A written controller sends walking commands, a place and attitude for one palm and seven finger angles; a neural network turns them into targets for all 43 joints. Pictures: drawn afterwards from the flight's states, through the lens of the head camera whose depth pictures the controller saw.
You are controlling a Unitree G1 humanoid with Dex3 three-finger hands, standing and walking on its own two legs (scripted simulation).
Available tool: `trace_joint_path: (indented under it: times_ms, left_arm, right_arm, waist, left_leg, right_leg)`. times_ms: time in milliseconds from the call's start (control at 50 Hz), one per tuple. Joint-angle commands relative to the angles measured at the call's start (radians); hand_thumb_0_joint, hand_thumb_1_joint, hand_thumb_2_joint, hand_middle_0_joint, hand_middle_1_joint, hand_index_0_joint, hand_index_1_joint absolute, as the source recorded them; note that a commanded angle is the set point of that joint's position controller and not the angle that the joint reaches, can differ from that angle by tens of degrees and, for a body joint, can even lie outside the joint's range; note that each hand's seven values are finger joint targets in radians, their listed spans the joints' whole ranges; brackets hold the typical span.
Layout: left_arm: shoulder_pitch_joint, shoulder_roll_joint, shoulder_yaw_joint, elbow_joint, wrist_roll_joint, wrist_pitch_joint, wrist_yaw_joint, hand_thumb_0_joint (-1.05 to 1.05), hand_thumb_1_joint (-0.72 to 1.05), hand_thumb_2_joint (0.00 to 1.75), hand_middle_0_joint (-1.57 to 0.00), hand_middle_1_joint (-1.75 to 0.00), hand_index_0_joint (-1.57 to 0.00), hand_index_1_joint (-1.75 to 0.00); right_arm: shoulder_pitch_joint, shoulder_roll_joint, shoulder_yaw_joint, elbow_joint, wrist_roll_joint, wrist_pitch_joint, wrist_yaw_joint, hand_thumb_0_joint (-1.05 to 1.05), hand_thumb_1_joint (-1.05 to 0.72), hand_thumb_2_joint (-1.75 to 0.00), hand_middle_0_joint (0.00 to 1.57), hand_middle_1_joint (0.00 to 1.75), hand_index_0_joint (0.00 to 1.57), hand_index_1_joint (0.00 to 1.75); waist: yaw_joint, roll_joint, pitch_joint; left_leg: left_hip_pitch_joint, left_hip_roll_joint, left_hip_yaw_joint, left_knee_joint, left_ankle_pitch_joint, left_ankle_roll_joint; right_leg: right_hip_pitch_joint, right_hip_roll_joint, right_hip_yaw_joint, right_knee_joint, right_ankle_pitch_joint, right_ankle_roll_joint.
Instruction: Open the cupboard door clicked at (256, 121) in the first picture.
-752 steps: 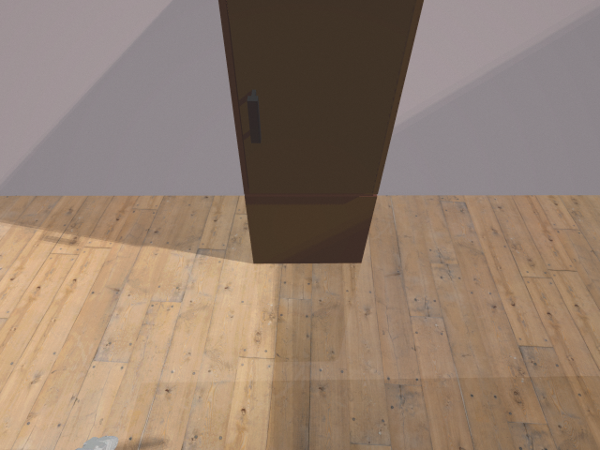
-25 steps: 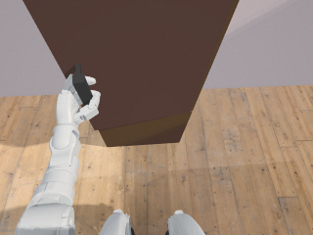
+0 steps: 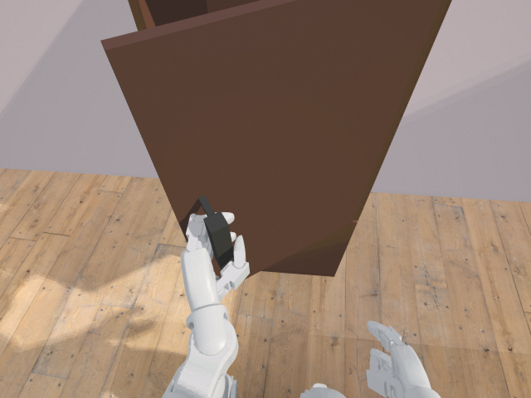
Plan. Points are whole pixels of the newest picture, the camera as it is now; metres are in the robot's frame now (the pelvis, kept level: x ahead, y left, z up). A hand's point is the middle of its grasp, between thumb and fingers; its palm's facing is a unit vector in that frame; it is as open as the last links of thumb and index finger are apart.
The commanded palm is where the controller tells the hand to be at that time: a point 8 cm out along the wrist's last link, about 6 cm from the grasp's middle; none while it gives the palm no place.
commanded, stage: pull the door open along its arc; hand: left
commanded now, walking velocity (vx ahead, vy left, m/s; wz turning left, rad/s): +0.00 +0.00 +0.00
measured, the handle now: (215, 232) +0.35 +0.10 +0.04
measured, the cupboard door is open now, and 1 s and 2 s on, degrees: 34 39 42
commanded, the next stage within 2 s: open thumb and fingers to let go in 0.10 s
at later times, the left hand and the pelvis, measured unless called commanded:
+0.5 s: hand (251, 280) +0.28 +0.04 +0.03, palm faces +0.32 -0.95 -0.03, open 8.1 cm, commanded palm +0.23 +0.08 +0.03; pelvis +0.00 -0.03 +0.00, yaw +2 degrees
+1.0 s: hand (252, 283) +0.28 +0.03 +0.03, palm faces +0.25 -0.97 -0.04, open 15.0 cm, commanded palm +0.24 +0.07 +0.03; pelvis -0.01 -0.02 -0.01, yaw +1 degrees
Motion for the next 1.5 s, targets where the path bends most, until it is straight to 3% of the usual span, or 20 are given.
trace_joint_path:
  times_ms: [0,40,80,160,180,240,380,580,620,900,980,1100,1120,1140,1160,1180,1220,1280,1380,1480]
  left_arm:
    - [0.040,-0.184,-0.123,-0.311,0.017,-0.050,-0.028,0.00,0.90,0.90,-0.40,-1.35,-0.40,-1.35]
    - [0.164,-0.154,-0.098,-0.331,0.006,-0.028,-0.039,0.00,0.90,0.90,-0.40,-1.35,-0.40,-1.35]
    - [0.198,-0.149,-0.092,-0.371,-0.012,-0.013,-0.045,0.00,0.90,0.90,-0.40,-1.35,-0.40,-1.35]
    - [0.049,-0.109,-0.034,-0.330,-0.009,-0.010,-0.012,0.00,0.90,0.90,-0.40,-1.35,-0.40,-1.35]
    - [-0.058,-0.082,-0.005,-0.314,-0.008,-0.018,0.001,0.00,0.90,0.90,-0.40,-1.35,-0.40,-1.35]
    - [-0.006,-0.074,0.008,-0.301,-0.009,-0.035,-0.006,0.00,0.69,0.81,-0.38,-1.33,-0.38,-1.33]
    - [0.023,-0.085,-0.024,-0.323,-0.018,-0.047,-0.038,0.00,0.20,0.60,-0.35,-1.27,-0.35,-1.27]
    - [-0.009,-0.071,-0.029,-0.339,-0.011,-0.079,-0.046,0.00,-0.50,0.30,-0.30,-1.20,-0.30,-1.20]
    - [-0.012,-0.073,-0.034,-0.338,-0.012,-0.081,-0.045,0.00,-0.50,0.30,-0.30,-1.20,-0.30,-1.20]
    - [-0.066,-0.122,-0.065,-0.312,-0.001,-0.046,-0.007,0.00,-0.50,0.30,-0.18,-0.50,-0.18,-0.50]
    - [-0.051,-0.129,-0.061,-0.298,-0.003,-0.032,0.002,0.00,-0.50,0.30,-0.15,-0.30,-0.15,-0.30]
    - [-0.128,-0.136,-0.053,-0.279,-0.008,-0.022,0.014,0.00,-0.50,0.30,-0.15,-0.30,-0.15,-0.30]
    - [-0.121,0.000,-0.271,-0.307,0.102,-0.071,-0.200,0.00,-0.50,0.30,-0.15,-0.30,-0.15,-0.30]
    - [-0.181,0.062,-0.199,-0.386,0.055,-0.120,-0.317,0.00,-0.50,0.30,-0.15,-0.30,-0.15,-0.30]
    - [-0.151,0.082,-0.196,-0.397,0.032,-0.149,-0.405,0.00,-0.50,0.30,-0.15,-0.30,-0.15,-0.30]
    - [-0.145,0.082,-0.200,-0.417,-0.003,-0.166,-0.477,0.00,-0.50,0.30,-0.15,-0.30,-0.15,-0.30]
    - [-0.078,0.025,-0.203,-0.421,-0.094,-0.160,-0.544,0.00,-0.50,0.30,-0.15,-0.30,-0.15,-0.30]
    - [-0.032,-0.005,-0.163,-0.418,-0.155,-0.114,-0.512,0.00,-0.50,0.30,-0.15,-0.30,-0.15,-0.30]
    - [0.051,0.039,-0.127,-0.457,-0.079,-0.095,-0.403,0.00,-0.50,0.30,-0.15,-0.30,-0.15,-0.30]
    - [0.146,0.071,-0.103,-0.487,-0.049,-0.090,-0.382,0.00,-0.50,0.30,-0.15,-0.30,-0.15,-0.30]
  right_arm:
    - [-0.034,-0.099,-0.027,-0.149,0.016,-0.073,-0.010,0.00,-0.90,-0.90,0.20,0.30,0.20,0.30]
    - [-0.042,-0.096,-0.022,-0.163,0.019,-0.079,-0.012,0.00,-0.90,-0.90,0.20,0.30,0.20,0.30]
    - [-0.049,-0.090,-0.012,-0.170,0.022,-0.083,-0.014,0.00,-0.90,-0.90,0.20,0.30,0.20,0.30]
    - [-0.060,-0.092,-0.009,-0.141,0.014,-0.090,-0.032,0.00,-0.90,-0.90,0.20,0.30,0.20,0.30]
    - [-0.058,-0.095,-0.009,-0.123,0.010,-0.092,-0.038,0.00,-0.90,-0.90,0.20,0.30,0.20,0.30]
    - [-0.050,-0.094,-0.019,-0.125,0.007,-0.097,-0.043,0.00,-0.90,-0.90,0.20,0.30,0.20,0.30]
    - [-0.016,-0.100,-0.030,-0.128,0.015,-0.097,-0.047,0.00,-0.90,-0.90,0.20,0.30,0.20,0.30]
    - [-0.014,-0.113,-0.038,-0.120,0.014,-0.106,-0.054,0.00,-0.90,-0.90,0.20,0.30,0.20,0.30]
    - [-0.013,-0.113,-0.036,-0.122,0.016,-0.108,-0.053,0.00,-0.90,-0.90,0.20,0.30,0.20,0.30]
    - [-0.028,-0.111,-0.030,-0.135,0.017,-0.113,-0.052,0.00,-0.90,-0.90,0.20,0.30,0.20,0.30]
    - [-0.036,-0.108,-0.026,-0.140,0.017,-0.110,-0.048,0.00,-0.90,-0.90,0.20,0.30,0.20,0.30]
    - [-0.053,-0.109,-0.022,-0.133,0.018,-0.105,-0.045,0.00,-0.90,-0.90,0.20,0.30,0.20,0.30]
    - [0.021,-0.161,-0.025,-0.123,0.027,-0.095,-0.033,0.00,-0.90,-0.90,0.20,0.30,0.20,0.30]
    - [0.021,-0.150,-0.042,-0.153,0.030,-0.086,-0.035,0.00,-0.90,-0.90,0.20,0.30,0.20,0.30]
    - [0.012,-0.149,-0.042,-0.168,0.038,-0.084,-0.036,0.00,-0.90,-0.90,0.20,0.30,0.20,0.30]
    - [0.018,-0.149,-0.042,-0.181,0.047,-0.085,-0.038,0.00,-0.90,-0.90,0.20,0.30,0.20,0.30]
    - [0.013,-0.142,-0.039,-0.221,0.069,-0.091,-0.041,0.00,-0.90,-0.90,0.20,0.30,0.20,0.30]
    - [0.017,-0.151,-0.038,-0.247,0.080,-0.086,-0.042,0.00,-0.90,-0.90,0.20,0.30,0.20,0.30]
    - [0.024,-0.152,-0.041,-0.276,0.067,-0.067,-0.033,0.00,-0.90,-0.90,0.20,0.30,0.20,0.30]
    - [0.025,-0.147,-0.036,-0.296,0.063,-0.046,-0.029,0.00,-0.90,-0.90,0.20,0.30,0.20,0.30]
  waist:
    - [-0.006,-0.071,-0.279]
    - [0.014,-0.087,-0.262]
    - [0.007,-0.104,-0.228]
    - [-0.012,-0.117,-0.158]
    - [-0.029,-0.124,-0.153]
    - [-0.002,-0.120,-0.217]
    - [-0.016,-0.149,-0.255]
    - [-0.028,-0.144,-0.252]
    - [-0.025,-0.137,-0.247]
    - [-0.028,-0.124,-0.234]
    - [-0.014,-0.102,-0.242]
    - [-0.018,-0.103,-0.209]
    - [-0.118,-0.141,-0.140]
    - [-0.078,-0.086,-0.234]
    - [-0.064,-0.046,-0.272]
    - [-0.071,-0.033,-0.280]
    - [-0.063,-0.045,-0.247]
    - [-0.048,-0.086,-0.216]
    - [-0.021,-0.090,-0.238]
    - [-0.002,-0.085,-0.234]
  left_leg:
    - [0.250,-0.043,-0.009,-0.107,0.260,0.030]
    - [0.232,-0.047,-0.010,-0.108,0.261,0.027]
    - [0.215,-0.052,-0.008,-0.106,0.235,0.024]
    - [0.145,-0.057,-0.024,-0.069,0.166,0.019]
    - [0.127,-0.057,-0.027,-0.049,0.154,0.020]
    - [0.102,-0.062,-0.030,-0.042,0.164,0.016]
    - [0.097,-0.061,-0.028,-0.041,0.189,0.017]
    - [0.082,-0.058,-0.037,-0.025,0.164,0.024]
    - [0.084,-0.059,-0.036,-0.028,0.156,0.024]
    - [0.148,-0.056,-0.028,-0.048,0.154,0.030]
    - [0.164,-0.057,-0.026,-0.060,0.164,0.030]
    - [0.163,-0.057,-0.028,-0.065,0.127,0.031]
    - [0.144,-0.058,-0.021,-0.042,0.128,0.051]
    - [0.138,-0.060,-0.023,-0.026,0.166,0.055]
    - [0.157,-0.059,-0.021,-0.021,0.173,0.053]
    - [0.169,-0.058,-0.023,-0.014,0.176,0.054]
    - [0.189,-0.055,-0.027,-0.030,0.145,0.055]
    - [0.194,-0.049,-0.041,-0.055,0.115,0.051]
    - [0.184,-0.047,-0.040,-0.059,0.133,0.048]
    - [0.174,-0.044,-0.032,-0.066,0.146,0.043]
  right_leg:
    - [0.176,-0.003,0.068,-0.201,0.473,0.048]
    - [0.208,-0.010,0.079,-0.211,0.513,0.053]
    - [0.214,-0.022,0.096,-0.229,0.527,0.066]
    - [0.152,-0.041,0.149,-0.252,0.411,0.075]
    - [0.128,-0.049,0.168,-0.253,0.402,0.082]
    - [0.181,-0.062,0.198,-0.245,0.441,0.083]
    - [0.243,-0.082,0.220,-0.241,0.578,0.099]
    - [0.192,-0.079,0.219,-0.228,0.499,0.097]
    - [0.184,-0.078,0.218,-0.233,0.473,0.095]
    - [0.108,-0.040,0.137,-0.219,0.364,0.073]
    - [0.106,-0.029,0.113,-0.209,0.355,0.063]
    - [0.064,-0.019,0.101,-0.217,0.246,0.056]
    - [0.019,-0.026,0.125,-0.196,0.332,0.063]
    - [0.075,-0.034,0.137,-0.163,0.389,0.049]
    - [0.085,-0.037,0.146,-0.148,0.409,0.046]
    - [0.079,-0.038,0.150,-0.146,0.408,0.046]
    - [0.055,-0.025,0.131,-0.164,0.319,0.040]
    - [0.020,-0.008,0.090,-0.163,0.216,0.036]
    - [0.012,-0.005,0.076,-0.125,0.218,0.032]
    - [0.028,0.001,0.076,-0.114,0.239,0.028]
